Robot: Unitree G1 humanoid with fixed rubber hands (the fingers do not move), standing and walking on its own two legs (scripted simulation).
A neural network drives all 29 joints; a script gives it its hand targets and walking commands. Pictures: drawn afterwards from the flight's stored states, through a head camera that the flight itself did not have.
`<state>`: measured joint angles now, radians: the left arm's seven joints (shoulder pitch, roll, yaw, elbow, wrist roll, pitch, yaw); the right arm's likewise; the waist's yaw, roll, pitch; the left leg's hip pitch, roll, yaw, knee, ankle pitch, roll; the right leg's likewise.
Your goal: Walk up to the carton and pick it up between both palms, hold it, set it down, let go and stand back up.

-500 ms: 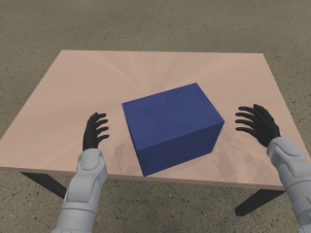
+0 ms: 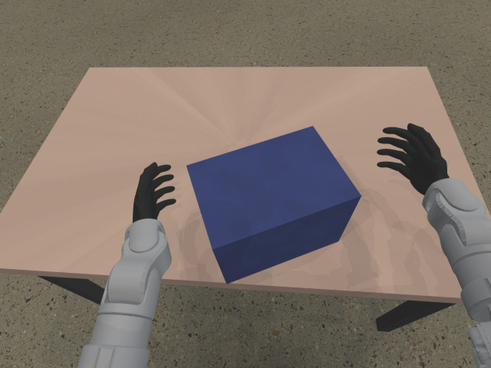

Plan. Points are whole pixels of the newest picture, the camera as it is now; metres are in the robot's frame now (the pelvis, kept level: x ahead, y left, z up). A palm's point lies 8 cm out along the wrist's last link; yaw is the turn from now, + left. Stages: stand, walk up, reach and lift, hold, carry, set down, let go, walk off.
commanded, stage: reach and lift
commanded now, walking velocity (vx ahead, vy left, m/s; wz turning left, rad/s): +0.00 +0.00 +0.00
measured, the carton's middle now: (268, 206) +0.42 +0.01 -0.04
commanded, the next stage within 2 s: none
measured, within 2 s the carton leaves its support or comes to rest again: neither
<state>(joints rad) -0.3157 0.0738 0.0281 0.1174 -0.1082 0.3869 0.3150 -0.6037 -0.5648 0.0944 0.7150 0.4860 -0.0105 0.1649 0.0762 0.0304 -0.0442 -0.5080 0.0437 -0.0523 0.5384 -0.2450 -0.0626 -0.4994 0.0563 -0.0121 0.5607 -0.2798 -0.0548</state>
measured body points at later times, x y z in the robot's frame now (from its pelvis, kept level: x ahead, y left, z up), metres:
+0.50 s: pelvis -0.02 +0.00 -0.01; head +0.12 -0.02 +0.42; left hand +0.38 +0.21 +0.01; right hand +0.46 -0.21 +0.02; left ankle +0.00 +0.16 -0.73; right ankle -0.01 -0.08 -0.73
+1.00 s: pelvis +0.00 +0.00 -0.02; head +0.21 -0.02 +0.37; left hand +0.39 +0.20 -0.08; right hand +0.50 -0.17 -0.06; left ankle +0.00 +0.16 -0.73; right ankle -0.01 -0.08 -0.73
